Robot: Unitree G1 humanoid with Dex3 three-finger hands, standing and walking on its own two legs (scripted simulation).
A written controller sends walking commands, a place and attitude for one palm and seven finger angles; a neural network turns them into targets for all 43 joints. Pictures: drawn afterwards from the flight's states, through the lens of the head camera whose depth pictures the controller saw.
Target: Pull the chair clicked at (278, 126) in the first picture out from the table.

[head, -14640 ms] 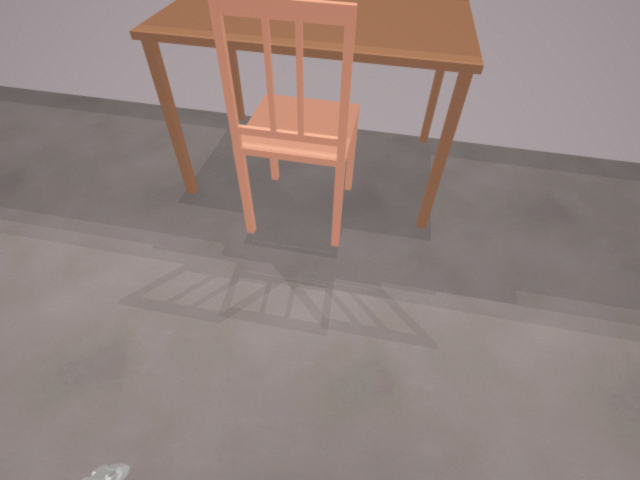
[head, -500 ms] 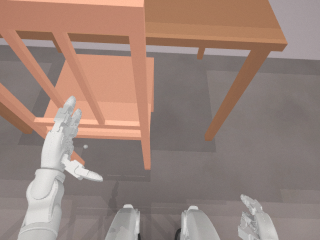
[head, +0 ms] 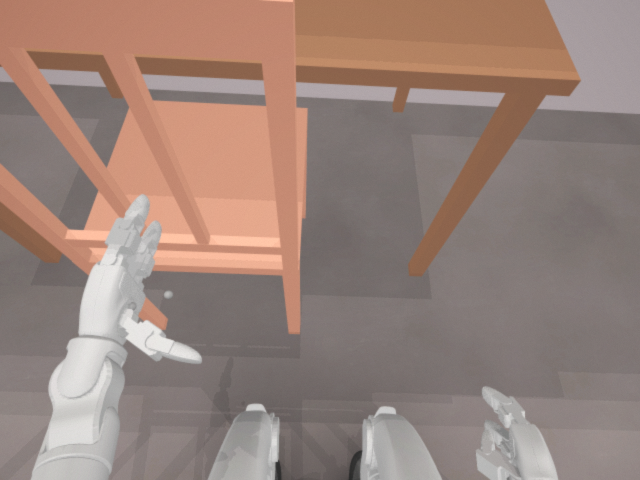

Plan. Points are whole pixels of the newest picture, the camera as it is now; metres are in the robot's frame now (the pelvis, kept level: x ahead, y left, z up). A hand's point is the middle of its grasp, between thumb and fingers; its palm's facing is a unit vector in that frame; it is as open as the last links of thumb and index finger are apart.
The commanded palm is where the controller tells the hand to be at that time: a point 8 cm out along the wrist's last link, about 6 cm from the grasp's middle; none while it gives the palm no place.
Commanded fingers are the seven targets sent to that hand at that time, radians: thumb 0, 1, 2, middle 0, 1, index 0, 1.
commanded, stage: aim the fingers beside a spindle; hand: left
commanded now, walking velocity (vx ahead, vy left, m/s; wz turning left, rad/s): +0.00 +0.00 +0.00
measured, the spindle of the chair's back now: (95, 169) +0.47 +0.30 +0.05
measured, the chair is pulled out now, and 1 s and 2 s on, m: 0.00 0.00 0.00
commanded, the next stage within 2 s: push the fingers through the gap in 1.82 s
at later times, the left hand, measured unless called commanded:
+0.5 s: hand (172, 293) +0.32 +0.18 +0.03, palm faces -0.03 -1.00 -0.06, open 16.9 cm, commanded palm +0.30 +0.24 +0.03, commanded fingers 0.00 -0.50 0.30 -0.06 -0.08 -0.06 -0.08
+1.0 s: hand (169, 300) +0.31 +0.18 +0.03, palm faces -0.01 -1.00 -0.06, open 16.9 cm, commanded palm +0.30 +0.24 +0.04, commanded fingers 0.00 -0.50 0.30 -0.06 -0.08 -0.06 -0.08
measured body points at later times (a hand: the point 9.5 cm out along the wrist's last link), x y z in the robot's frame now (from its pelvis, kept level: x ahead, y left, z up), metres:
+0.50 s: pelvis +0.00 +0.00 +0.00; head +0.11 +0.01 +0.44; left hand +0.32 +0.23 +0.04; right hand +0.17 -0.24 -0.09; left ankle +0.02 +0.11 -0.62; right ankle +0.03 -0.12 -0.62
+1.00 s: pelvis +0.00 -0.01 +0.00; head +0.11 +0.00 +0.44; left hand +0.31 +0.24 +0.04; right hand +0.16 -0.26 -0.09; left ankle +0.02 +0.11 -0.62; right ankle +0.03 -0.12 -0.62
